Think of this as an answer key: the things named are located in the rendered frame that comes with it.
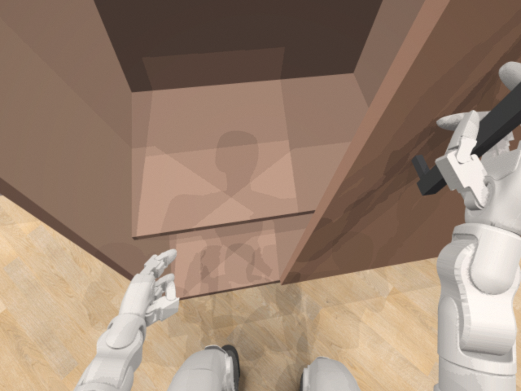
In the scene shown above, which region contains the right robot hand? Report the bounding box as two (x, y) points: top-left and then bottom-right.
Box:
(435, 62), (521, 236)

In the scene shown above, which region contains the right robot forearm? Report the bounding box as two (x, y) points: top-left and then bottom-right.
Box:
(433, 223), (521, 391)

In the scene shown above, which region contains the handle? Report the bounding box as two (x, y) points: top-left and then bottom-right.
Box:
(412, 82), (521, 196)

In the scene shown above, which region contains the left robot hand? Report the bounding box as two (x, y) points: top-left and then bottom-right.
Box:
(118, 249), (179, 327)

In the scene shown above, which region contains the left robot forearm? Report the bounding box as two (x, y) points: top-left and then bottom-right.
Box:
(73, 314), (147, 391)

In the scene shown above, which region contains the left robot thigh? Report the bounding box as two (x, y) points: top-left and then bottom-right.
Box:
(167, 349), (234, 391)

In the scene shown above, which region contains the right robot thigh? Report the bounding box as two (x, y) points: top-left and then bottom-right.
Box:
(303, 358), (361, 391)

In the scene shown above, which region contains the robot thigh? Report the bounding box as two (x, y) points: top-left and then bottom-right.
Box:
(167, 349), (234, 391)
(303, 358), (361, 391)

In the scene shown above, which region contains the wardrobe door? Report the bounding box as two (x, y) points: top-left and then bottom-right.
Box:
(280, 0), (521, 285)

